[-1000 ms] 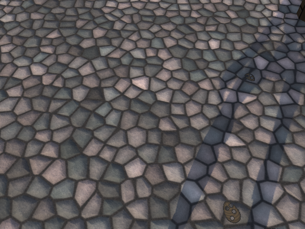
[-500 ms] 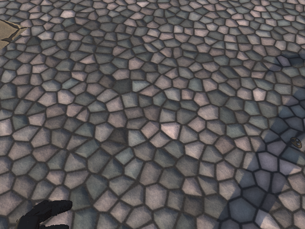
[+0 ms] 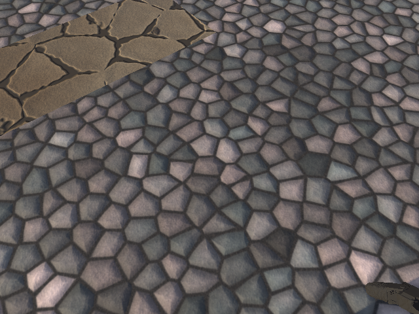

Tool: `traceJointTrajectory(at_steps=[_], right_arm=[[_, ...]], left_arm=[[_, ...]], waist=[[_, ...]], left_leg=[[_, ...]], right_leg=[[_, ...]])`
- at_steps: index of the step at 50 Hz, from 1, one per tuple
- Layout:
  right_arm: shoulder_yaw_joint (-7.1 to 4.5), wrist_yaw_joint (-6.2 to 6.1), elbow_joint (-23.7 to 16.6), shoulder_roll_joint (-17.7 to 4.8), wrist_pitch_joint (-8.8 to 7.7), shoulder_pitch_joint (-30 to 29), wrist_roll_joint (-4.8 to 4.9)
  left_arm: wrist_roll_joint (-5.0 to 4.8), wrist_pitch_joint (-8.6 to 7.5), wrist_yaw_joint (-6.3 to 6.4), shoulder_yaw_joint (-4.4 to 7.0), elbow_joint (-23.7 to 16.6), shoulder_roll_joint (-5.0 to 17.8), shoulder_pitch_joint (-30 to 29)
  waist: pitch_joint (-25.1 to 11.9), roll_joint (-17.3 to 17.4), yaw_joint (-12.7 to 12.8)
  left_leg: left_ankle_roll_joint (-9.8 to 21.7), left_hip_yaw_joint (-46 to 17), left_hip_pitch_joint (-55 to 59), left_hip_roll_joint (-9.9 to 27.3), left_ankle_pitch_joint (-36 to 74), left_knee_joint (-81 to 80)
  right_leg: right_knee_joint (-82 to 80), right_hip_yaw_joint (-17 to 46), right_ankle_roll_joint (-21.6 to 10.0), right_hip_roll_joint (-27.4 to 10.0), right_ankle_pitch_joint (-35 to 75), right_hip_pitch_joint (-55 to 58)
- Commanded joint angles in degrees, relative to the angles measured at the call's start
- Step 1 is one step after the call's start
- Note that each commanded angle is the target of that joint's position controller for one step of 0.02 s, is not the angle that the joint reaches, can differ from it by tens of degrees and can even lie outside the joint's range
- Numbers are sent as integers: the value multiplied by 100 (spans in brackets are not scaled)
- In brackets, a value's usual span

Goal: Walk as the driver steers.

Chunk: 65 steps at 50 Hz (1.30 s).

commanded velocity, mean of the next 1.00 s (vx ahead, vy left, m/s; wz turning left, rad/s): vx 0.29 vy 0.00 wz -0.05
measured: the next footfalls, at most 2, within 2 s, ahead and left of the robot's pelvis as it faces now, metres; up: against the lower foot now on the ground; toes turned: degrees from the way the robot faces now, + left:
left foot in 0.02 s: +0.17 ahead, +0.11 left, +0.00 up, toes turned +3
right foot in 0.54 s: +0.47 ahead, -0.13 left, +0.00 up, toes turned -7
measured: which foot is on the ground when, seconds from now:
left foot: up 0.00-0.00, down 0.02-0.56, up 0.58-0.84, down 0.86-1.00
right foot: down 0.00-0.00, up 0.02-0.52, down 0.54-1.00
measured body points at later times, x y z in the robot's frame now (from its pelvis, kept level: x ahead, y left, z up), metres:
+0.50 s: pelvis +0.27 +0.00 +0.01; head +0.31 +0.01 +0.46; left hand +0.48 +0.22 -0.10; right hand +0.30 -0.28 -0.11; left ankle +0.13 +0.10 -0.72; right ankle +0.44 -0.13 -0.70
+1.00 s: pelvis +0.41 +0.00 +0.01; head +0.41 +0.01 +0.46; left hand +0.56 +0.22 -0.12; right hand +0.46 -0.27 -0.11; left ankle +0.44 +0.13 -0.72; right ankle +0.43 -0.12 -0.72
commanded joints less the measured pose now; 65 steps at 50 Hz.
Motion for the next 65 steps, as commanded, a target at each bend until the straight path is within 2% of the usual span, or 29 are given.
traceJointTrajectory(at_steps=[1, 2, 3, 4, 5, 6, 7, 10, 15, 18, 21, 24, 26, 27, 28, 29, 30, 31, 32, 34, 36, 39, 42, 44, 45, 46, 47, 51, 65], right_arm=[[-556, -134, 139, -1192, -2, 2051, 0], [-634, -196, 192, -1913, -46, 2101, 19], [-487, -180, 75, -1492, -110, 2371, -1], [-385, -147, 151, -1197, -180, 2113, -67], [-322, -151, 153, -1033, -217, 1719, -44], [-220, -151, 142, -748, -232, 1278, -65], [-181, -166, 115, -681, -276, 1074, -151], [-186, -172, 263, -683, -427, 923, -165], [-191, -268, 542, -731, -520, 1053, -221], [-193, -305, 672, -786, -516, 1174, -182], [-192, -351, 927, -828, -391, 1471, -120], [-223, -411, 1034, -995, -235, 1475, -52], [-222, -462, 1039, -1049, -160, 1249, -18], [-163, -475, 991, -921, -197, 1407, -113], [41, -383, 915, -357, -295, 2140, -252], [78, -285, 1229, -432, -338, 2383, -123], [-52, -245, 1148, -886, -311, 1859, 97], [-33, -281, 978, -850, -253, 1350, 105], [-14, -394, 886, -734, -135, 660, -61], [11, -465, 1070, -540, 110, 1471, -64], [35, -523, 1242, -399, 143, 1684, -91], [26, -527, 1333, -425, 172, 1566, -116], [10, -491, 1341, -390, 213, 1293, -255], [-32, -539, 1118, -769, 184, 989, -305], [-83, -548, 1220, -940, 172, 721, -238], [-31, -515, 1213, -623, 121, 627, -240], [22, -505, 1264, -455, 64, 622, -273], [26, -493, 1478, -476, -107, 873, -173], [42, -475, 2018, -389, -4, 771, -119]], left_arm=[[43, -10, 64, 117, -342, 894, -185], [282, -129, -33, -181, -650, 71, 423], [63, -325, -107, -146, -591, 445, 59], [-179, -397, -139, -37, -766, 803, -577], [-149, -420, -116, -82, -804, 716, -728], [11, -376, -69, -74, -710, 673, -857], [23, -300, -83, -50, -665, 681, -576], [13, -59, -89, -70, -486, 471, -274], [40, -5, -102, -96, -636, 288, -830], [49, -48, -191, -156, -792, 146, -1331], [154, -108, -298, -226, -1062, -6, -1801], [192, -151, -401, -163, -1132, 160, -1565], [224, -178, -368, 10, -866, 514, -529], [253, -167, -281, 115, -796, 910, -75], [424, -102, -193, 135, -772, 1306, 210], [340, -76, -184, -32, -730, 753, 413], [255, -8, -190, -49, -808, 663, 117], [170, 25, -184, -77, -833, 556, -373], [176, 65, -177, -160, -798, 329, -764], [270, 71, -178, -157, -824, 319, -1306], [337, 113, -153, -113, -792, 357, -1429], [273, 158, -82, -126, -689, 361, -1406], [253, 227, -78, -217, -588, 155, -1529], [336, 236, -92, -275, -437, 24, -1234], [295, 259, -67, -286, -412, -111, -920], [308, 284, -22, -268, -339, 29, -1053], [278, 304, 13, -228, -319, 119, -1088], [272, 302, 53, -215, -120, 97, -1021], [174, 386, 159, -172, 534, 174, -973]], waist=[[-1247, -223, -1456], [-1823, 1422, -820], [-2702, 962, -1180], [-1827, 619, -1282], [-1310, 328, -1061], [-836, -49, -859], [-778, 304, -595], [-518, 139, -358], [-103, 81, -531], [86, 81, -766], [248, 35, -915], [-132, 363, -704], [-739, 393, -86], [-1276, 39, 70], [-2287, -1223, -215], [-3440, -1076, -55], [-2954, -672, 98], [-2077, -444, -34], [-1193, 90, -76], [-822, -745, -699], [-961, -807, -764], [-1292, -682, -695], [-856, -679, -722], [-265, -126, -498], [-175, 717, -122], [-27, 753, -274], [10, 696, -279], [-276, 248, -412], [-463, -86, -467]], left_leg=[[555, -216, 3509, -279, 182, -362], [1571, -3313, 5569, 1431, -368, -600], [1904, -4849, 5749, 1921, -1059, -1537], [1565, -3897, 5228, 1714, -686, -1627], [1333, -3119, 4406, 1526, -223, -1612], [1069, -2430, 3555, 1265, 348, -1752], [1124, -2157, 2972, 1275, 862, -1892], [1080, -1443, 2215, 1145, 980, -2426], [705, -258, 2326, 879, 1180, -2718], [509, 175, 2505, 847, 1140, -2815], [460, 305, 2895, 957, 2366, -2341], [332, 200, 3501, 1095, 3888, -1528], [33, 330, 3546, 844, 4592, -202], [-270, 492, 2790, 548, 3424, 934], [-716, 404, 593, -254, -989, 3350], [-815, -869, 205, -543, -3425, 4278], [-760, -1158, 1, -216, -3277, 4345], [-740, -879, -339, 14, -2987, 3949], [-697, -554, -183, 125, -2696, 3273], [-868, -610, 852, 303, -2343, 2332], [-946, -391, 1343, 162, -2122, 1522], [-852, -376, 1947, 164, -740, 654], [-640, -253, 2523, 38, -108, -281], [-355, -945, 2187, 641, -288, -1112], [-187, -994, 1310, 634, -1635, -1298], [-260, -948, 801, 446, -2316, -1552], [-387, -876, 712, 382, -2223, -1586], [-490, -657, 1501, 238, -539, -1091], [-357, -443, 2124, 75, 993, -842]], right_leg=[[2870, 182, -659, -955, 4896, -1576], [5090, 411, -290, -6, -374, -4208], [5971, 1700, -315, 272, -1061, -4753], [6069, 1793, -412, 11, -600, -5248], [5652, 1757, -493, -269, -122, -5158], [5210, 1709, -506, -475, 233, -4810], [5047, 1805, -461, -602, 484, -4359], [4633, 1829, -320, -658, 854, -3970], [3188, 1990, -221, -409, 2578, -4428], [2244, 1681, -298, -254, 3286, -4285], [1513, 1425, -420, -63, 3156, -4194], [1229, 1213, -640, 272, 2390, -3793], [712, 1062, -878, 607, 2742, -2499], [864, 1588, -1117, 99, 5001, -1144], [1513, 3623, -2335, -1629, 7584, 1306], [1280, 4667, -2908, -2190, 7914, 1884], [1075, 3912, -2606, -1832, 7031, 1318], [824, 3398, -2282, -1545, 6005, 506], [303, 2964, -1878, -1099, 4949, -687], [-20, 2696, -2021, -1092, 4526, -2109], [-69, 2303, -1870, -795, 4343, -2365], [-133, 2253, -1690, -862, 3338, -2407], [-242, 2160, -1159, -450, 126, -2996], [170, 1979, -639, 7, -693, -3126], [334, 1598, -502, 305, -48, -2480], [587, 1507, -397, 317, 457, -1965], [652, 1522, -424, 288, 713, -1822], [634, 1637, -525, 172, 1407, -1861], [775, 1605, -421, 113, 2545, -1477]])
